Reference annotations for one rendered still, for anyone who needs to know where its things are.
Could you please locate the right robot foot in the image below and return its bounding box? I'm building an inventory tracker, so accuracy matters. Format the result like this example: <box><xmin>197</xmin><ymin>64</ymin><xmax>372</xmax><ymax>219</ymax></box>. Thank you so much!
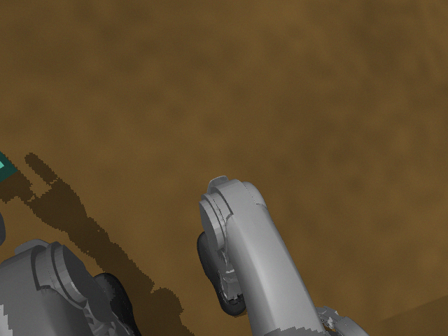
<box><xmin>197</xmin><ymin>232</ymin><xmax>246</xmax><ymax>316</ymax></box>

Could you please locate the left robot foot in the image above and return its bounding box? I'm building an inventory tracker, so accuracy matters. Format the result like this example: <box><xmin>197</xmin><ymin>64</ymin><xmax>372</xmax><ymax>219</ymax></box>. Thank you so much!
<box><xmin>93</xmin><ymin>273</ymin><xmax>141</xmax><ymax>336</ymax></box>

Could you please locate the cube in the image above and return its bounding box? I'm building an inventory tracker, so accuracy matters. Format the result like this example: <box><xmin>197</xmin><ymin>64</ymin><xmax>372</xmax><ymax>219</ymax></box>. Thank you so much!
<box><xmin>0</xmin><ymin>151</ymin><xmax>17</xmax><ymax>182</ymax></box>

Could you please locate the right robot hand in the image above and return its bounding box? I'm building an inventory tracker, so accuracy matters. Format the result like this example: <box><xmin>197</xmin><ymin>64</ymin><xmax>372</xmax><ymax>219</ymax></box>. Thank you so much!
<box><xmin>316</xmin><ymin>306</ymin><xmax>370</xmax><ymax>336</ymax></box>

